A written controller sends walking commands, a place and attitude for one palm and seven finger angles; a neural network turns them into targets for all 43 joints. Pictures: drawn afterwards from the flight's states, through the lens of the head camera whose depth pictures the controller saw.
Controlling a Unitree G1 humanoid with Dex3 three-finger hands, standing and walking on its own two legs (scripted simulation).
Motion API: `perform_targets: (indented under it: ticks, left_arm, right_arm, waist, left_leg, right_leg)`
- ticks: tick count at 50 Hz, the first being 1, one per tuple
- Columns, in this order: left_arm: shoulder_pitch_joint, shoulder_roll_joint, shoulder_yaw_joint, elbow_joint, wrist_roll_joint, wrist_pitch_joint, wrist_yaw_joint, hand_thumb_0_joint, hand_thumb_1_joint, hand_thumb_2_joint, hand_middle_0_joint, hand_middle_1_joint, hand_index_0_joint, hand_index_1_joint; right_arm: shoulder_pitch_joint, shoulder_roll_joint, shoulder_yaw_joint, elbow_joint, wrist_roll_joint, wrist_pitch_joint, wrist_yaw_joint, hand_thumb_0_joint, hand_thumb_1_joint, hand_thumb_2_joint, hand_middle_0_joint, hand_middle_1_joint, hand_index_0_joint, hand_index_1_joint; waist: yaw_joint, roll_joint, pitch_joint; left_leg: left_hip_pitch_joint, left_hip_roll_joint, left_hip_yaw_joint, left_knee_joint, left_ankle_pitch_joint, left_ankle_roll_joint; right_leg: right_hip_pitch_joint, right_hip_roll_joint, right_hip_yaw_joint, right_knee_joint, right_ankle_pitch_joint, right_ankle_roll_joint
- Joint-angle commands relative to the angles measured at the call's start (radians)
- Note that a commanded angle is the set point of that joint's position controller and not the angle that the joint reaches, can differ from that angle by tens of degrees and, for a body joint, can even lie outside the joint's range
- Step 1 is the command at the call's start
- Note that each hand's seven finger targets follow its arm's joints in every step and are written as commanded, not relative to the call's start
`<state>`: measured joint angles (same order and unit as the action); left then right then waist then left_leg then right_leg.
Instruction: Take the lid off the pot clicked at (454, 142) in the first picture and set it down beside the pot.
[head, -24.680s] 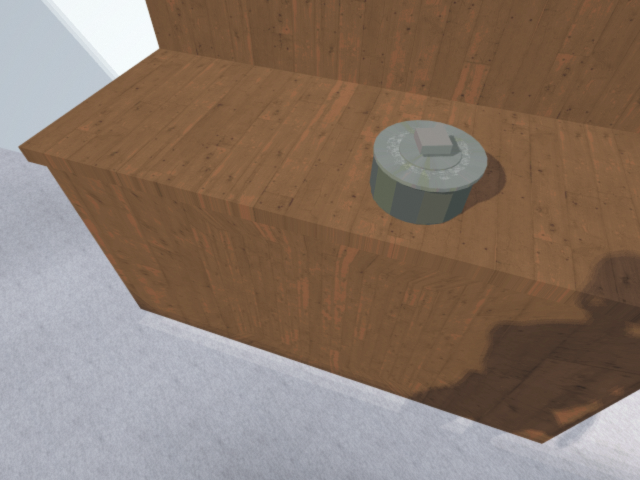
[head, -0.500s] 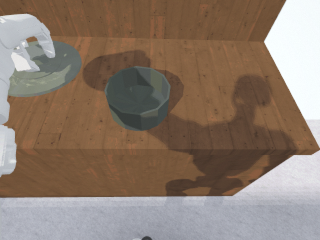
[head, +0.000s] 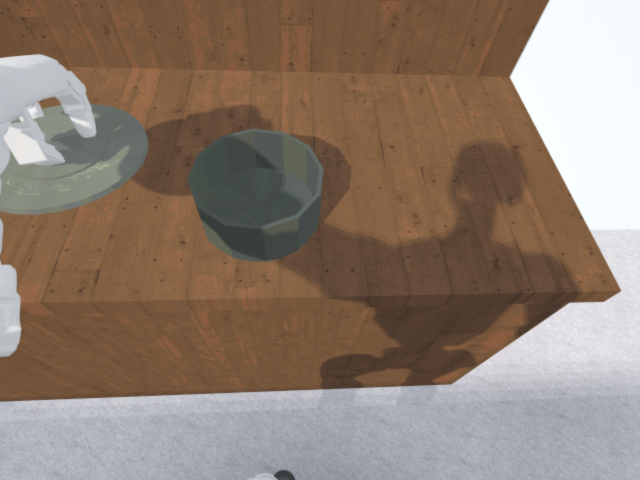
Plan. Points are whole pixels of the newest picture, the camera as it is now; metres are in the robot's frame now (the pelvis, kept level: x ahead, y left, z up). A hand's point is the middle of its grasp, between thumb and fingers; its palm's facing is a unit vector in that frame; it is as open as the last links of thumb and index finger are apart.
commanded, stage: lower the lid onto the table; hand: left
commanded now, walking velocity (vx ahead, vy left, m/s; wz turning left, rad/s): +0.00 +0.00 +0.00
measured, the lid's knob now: (50, 134) +0.49 +0.31 +0.13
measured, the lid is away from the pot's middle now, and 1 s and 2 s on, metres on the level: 0.24 0.24 0.24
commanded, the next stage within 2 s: none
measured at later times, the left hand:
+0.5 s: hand (45, 163) +0.46 +0.31 +0.12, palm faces -0.47 -0.12 -0.87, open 7.8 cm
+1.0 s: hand (64, 171) +0.47 +0.31 +0.09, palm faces -0.48 -0.11 -0.87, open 7.8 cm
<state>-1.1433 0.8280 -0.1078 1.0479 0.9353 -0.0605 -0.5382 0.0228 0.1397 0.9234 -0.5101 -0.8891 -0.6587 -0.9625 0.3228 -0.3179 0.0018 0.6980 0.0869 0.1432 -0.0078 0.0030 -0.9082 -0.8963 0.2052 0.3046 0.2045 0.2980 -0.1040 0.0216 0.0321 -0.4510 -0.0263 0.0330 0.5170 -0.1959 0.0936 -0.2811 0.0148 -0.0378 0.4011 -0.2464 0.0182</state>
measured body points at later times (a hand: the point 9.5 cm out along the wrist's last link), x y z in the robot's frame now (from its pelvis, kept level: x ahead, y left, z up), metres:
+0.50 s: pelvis +0.00 +0.00 +0.00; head +0.08 +0.02 +0.44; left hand +0.48 +0.32 +0.17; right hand +0.03 -0.28 -0.12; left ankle +0.04 +0.06 -0.74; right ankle -0.03 -0.14 -0.74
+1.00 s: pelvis +0.00 +0.01 -0.01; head +0.08 +0.03 +0.43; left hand +0.49 +0.31 +0.14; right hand -0.01 -0.28 -0.12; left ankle +0.04 +0.06 -0.74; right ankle -0.03 -0.14 -0.74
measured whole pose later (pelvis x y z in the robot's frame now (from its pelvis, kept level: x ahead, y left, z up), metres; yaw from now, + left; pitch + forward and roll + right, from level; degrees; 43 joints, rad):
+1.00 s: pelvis +0.00 +0.01 -0.01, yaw -2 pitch +11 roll -4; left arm -1.08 0.82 -0.08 1.15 0.97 -0.14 -0.44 0.02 0.15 0.93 -0.50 -0.89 -0.66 -0.97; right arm 0.36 -0.32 0.00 0.71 0.08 0.14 -0.03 0.00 -0.91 -0.90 0.21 0.30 0.21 0.30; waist -0.12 0.03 -0.01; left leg -0.56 -0.02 0.06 0.59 -0.23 0.11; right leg -0.40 0.02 -0.01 0.48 -0.27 0.02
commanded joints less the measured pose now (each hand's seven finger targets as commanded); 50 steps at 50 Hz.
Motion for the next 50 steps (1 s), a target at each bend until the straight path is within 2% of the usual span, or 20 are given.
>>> perform_targets:
  ticks: [1,4,7,8,11,17,19,21,23,26,30,33,34,40,41,44,46,48,49,50]
  left_arm:
    - [-0.483,0.332,0.117,-0.135,-0.023,-0.013,0.049,0.0,0.528,1.1,-0.714,-1.005,-0.798,-1.039]
    - [-0.569,0.312,0.075,-0.212,0.007,-0.014,0.064,0.0,0.528,1.1,-0.714,-1.005,-0.798,-1.039]
    - [-0.561,0.335,0.102,-0.244,0.006,-0.034,0.068,0.0,0.528,1.1,-0.714,-1.005,-0.798,-1.039]
    - [-0.534,0.367,0.143,-0.238,0.0,-0.04,0.068,0.0,0.528,1.1,-0.714,-1.005,-0.798,-1.039]
    - [-0.499,0.355,0.143,-0.226,-0.025,-0.052,0.062,0.0,0.528,1.1,-0.714,-1.005,-0.798,-1.039]
    - [-0.459,0.318,0.112,-0.153,-0.01,-0.045,0.077,0.0,0.528,1.1,-0.714,-1.005,-0.798,-1.039]
    - [-0.456,0.29,0.091,-0.143,-0.005,-0.043,0.081,0.0,0.528,1.1,-0.714,-1.005,-0.798,-1.039]
    - [-0.469,0.33,0.124,-0.186,-0.004,-0.058,0.083,0.0,0.528,1.1,-0.714,-1.005,-0.798,-1.039]
    - [-0.516,0.323,0.114,-0.212,-0.009,-0.06,0.087,0.0,0.528,1.1,-0.714,-1.005,-0.798,-1.039]
    - [-0.515,0.301,0.097,-0.209,-0.015,-0.073,0.091,0.0,0.528,1.1,-0.714,-1.005,-0.798,-1.039]
    - [-0.441,0.311,0.113,-0.082,-0.016,-0.072,0.105,0.0,0.528,1.1,-0.714,-1.005,-0.798,-1.039]
    - [-0.519,0.321,0.108,-0.171,0.011,-0.079,0.122,0.0,0.528,1.1,-0.714,-1.005,-0.798,-1.039]
    - [-0.508,0.282,0.078,-0.144,0.014,-0.078,0.126,0.0,0.528,1.1,-0.714,-1.005,-0.798,-1.039]
    - [-0.488,0.317,0.128,-0.143,-0.006,-0.084,0.132,0.0,0.528,1.1,-0.714,-1.005,-0.798,-1.039]
    - [-0.484,0.294,0.108,-0.141,-0.003,-0.091,0.131,0.0,0.528,1.1,-0.714,-1.005,-0.798,-1.039]
    - [-0.464,0.282,0.104,-0.087,0.006,-0.084,0.141,0.0,0.528,1.1,-0.714,-1.005,-0.798,-1.039]
    - [-0.462,0.331,0.144,-0.138,0.012,-0.097,0.147,0.0,0.528,1.1,-0.714,-1.005,-0.798,-1.039]
    - [-0.486,0.298,0.121,-0.14,0.023,-0.091,0.155,0.0,0.528,1.1,-0.714,-1.005,-0.798,-1.039]
    - [-0.47,0.25,0.085,-0.096,0.021,-0.084,0.154,0.0,0.528,1.1,-0.714,-1.005,-0.798,-1.039]
    - [-0.465,0.265,0.102,-0.101,0.02,-0.085,0.156,0.0,0.528,1.1,-0.714,-1.005,-0.798,-1.039]
  right_arm:
    - [0.072,-0.204,-0.06,-0.075,0.002,-0.02,-0.02,0.0,-0.9,-0.9,0.2,0.3,0.2,0.3]
    - [0.067,-0.201,-0.065,-0.069,0.001,-0.014,-0.016,0.0,-0.9,-0.9,0.2,0.3,0.2,0.3]
    - [0.074,-0.2,-0.067,-0.07,-0.002,-0.013,-0.02,0.0,-0.9,-0.9,0.2,0.3,0.2,0.3]
    - [0.084,-0.2,-0.069,-0.075,-0.007,-0.014,-0.022,0.0,-0.9,-0.9,0.2,0.3,0.2,0.3]
    - [0.079,-0.203,-0.069,-0.077,-0.004,-0.013,-0.027,0.0,-0.9,-0.9,0.2,0.3,0.2,0.3]
    - [0.081,-0.204,-0.066,-0.063,0.003,0.002,-0.016,0.0,-0.9,-0.9,0.2,0.3,0.2,0.3]
    - [0.086,-0.2,-0.069,-0.069,0.002,-0.001,-0.018,0.0,-0.9,-0.9,0.2,0.3,0.2,0.3]
    - [0.081,-0.204,-0.068,-0.08,0.0,0.001,-0.023,0.0,-0.9,-0.9,0.2,0.3,0.2,0.3]
    - [0.088,-0.204,-0.072,-0.071,-0.003,0.003,-0.026,0.0,-0.9,-0.9,0.2,0.3,0.2,0.3]
    - [0.085,-0.203,-0.07,-0.072,-0.003,-0.004,-0.035,0.0,-0.9,-0.9,0.2,0.3,0.2,0.3]
    - [0.108,-0.206,-0.062,-0.051,0.002,-0.014,-0.037,0.0,-0.9,-0.9,0.2,0.3,0.2,0.3]
    - [0.104,-0.207,-0.066,-0.059,-0.005,-0.014,-0.036,0.0,-0.9,-0.9,0.2,0.3,0.2,0.3]
    - [0.107,-0.202,-0.066,-0.054,-0.004,-0.019,-0.037,0.0,-0.9,-0.9,0.2,0.3,0.2,0.3]
    - [0.131,-0.211,-0.072,-0.052,-0.009,-0.028,-0.043,0.0,-0.9,-0.9,0.2,0.3,0.2,0.3]
    - [0.124,-0.21,-0.07,-0.058,-0.009,-0.029,-0.046,0.0,-0.9,-0.9,0.2,0.3,0.2,0.3]
    - [0.143,-0.21,-0.073,-0.039,-0.008,-0.03,-0.042,0.0,-0.9,-0.9,0.2,0.3,0.2,0.3]
    - [0.137,-0.215,-0.071,-0.051,-0.011,-0.03,-0.045,0.0,-0.9,-0.9,0.2,0.3,0.2,0.3]
    - [0.145,-0.211,-0.076,-0.049,-0.015,-0.025,-0.041,0.0,-0.9,-0.9,0.2,0.3,0.2,0.3]
    - [0.146,-0.207,-0.076,-0.04,-0.013,-0.028,-0.039,0.0,-0.9,-0.9,0.2,0.3,0.2,0.3]
    - [0.155,-0.211,-0.078,-0.039,-0.014,-0.028,-0.039,0.0,-0.9,-0.9,0.2,0.3,0.2,0.3]
  waist:
    - [-0.003,0.062,-0.44]
    - [-0.009,0.157,-0.449]
    - [-0.009,0.169,-0.495]
    - [-0.004,0.144,-0.524]
    - [-0.004,0.133,-0.534]
    - [-0.011,0.13,-0.426]
    - [-0.015,0.121,-0.432]
    - [-0.006,0.114,-0.489]
    - [-0.016,0.117,-0.515]
    - [-0.017,0.138,-0.509]
    - [-0.024,0.088,-0.413]
    - [-0.016,0.173,-0.487]
    - [-0.024,0.186,-0.455]
    - [-0.021,0.121,-0.511]
    - [-0.019,0.148,-0.514]
    - [-0.026,0.136,-0.451]
    - [-0.007,0.153,-0.515]
    - [-0.02,0.166,-0.523]
    - [-0.029,0.179,-0.47]
    - [-0.026,0.157,-0.477]
  left_leg:
    - [0.432,0.005,-0.075,-0.009,0.27,0.008]
    - [0.482,0.013,-0.085,-0.001,0.287,0.001]
    - [0.526,0.019,-0.092,0.019,0.345,0.003]
    - [0.526,0.013,-0.091,0.021,0.346,0.01]
    - [0.517,0.016,-0.082,0.022,0.369,0.014]
    - [0.471,0.024,-0.09,0.024,0.343,0.0]
    - [0.474,0.021,-0.089,0.025,0.292,0.001]
    - [0.494,0.022,-0.09,0.027,0.318,0.005]
    - [0.508,0.019,-0.097,0.029,0.3,0.007]
    - [0.521,0.026,-0.099,0.024,0.294,0.007]
    - [0.435,0.023,-0.1,0.014,0.179,0.002]
    - [0.489,0.023,-0.103,0.022,0.224,-0.002]
    - [0.492,0.03,-0.107,0.027,0.228,-0.007]
    - [0.497,0.027,-0.114,0.032,0.241,0.001]
    - [0.506,0.033,-0.111,0.035,0.274,-0.001]
    - [0.487,0.038,-0.119,0.037,0.242,-0.007]
    - [0.509,0.039,-0.118,0.044,0.315,-0.008]
    - [0.526,0.035,-0.132,0.052,0.326,-0.015]
    - [0.514,0.044,-0.133,0.05,0.304,-0.02]
    - [0.512,0.042,-0.14,0.044,0.28,-0.019]
  right_leg:
    - [-0.096,0.069,-0.018,-0.031,0.257,-0.047]
    - [-0.138,0.079,-0.016,-0.029,0.22,-0.049]
    - [-0.141,0.082,-0.014,-0.02,0.238,-0.048]
    - [-0.125,0.082,-0.013,-0.02,0.251,-0.047]
    - [-0.128,0.072,-0.014,-0.014,0.275,-0.047]
    - [-0.189,0.081,-0.022,-0.006,0.219,-0.045]
    - [-0.204,0.082,-0.021,-0.01,0.187,-0.046]
    - [-0.189,0.079,-0.018,-0.005,0.209,-0.049]
    - [-0.194,0.082,-0.017,-0.003,0.2,-0.045]
    - [-0.223,0.08,-0.019,-0.001,0.184,-0.05]
    - [-0.251,0.084,-0.021,-0.001,0.128,-0.048]
    - [-0.248,0.084,-0.017,0.007,0.139,-0.056]
    - [-0.276,0.085,-0.02,0.012,0.124,-0.057]
    - [-0.258,0.085,-0.015,0.015,0.15,-0.051]
    - [-0.278,0.08,-0.014,0.019,0.158,-0.056]
    - [-0.311,0.088,-0.019,0.021,0.117,-0.054]
    - [-0.288,0.083,-0.015,0.032,0.159,-0.059]
    - [-0.314,0.089,-0.017,0.031,0.143,-0.056]
    - [-0.346,0.089,-0.021,0.031,0.114,-0.056]
    - [-0.346,0.091,-0.021,0.029,0.108,-0.055]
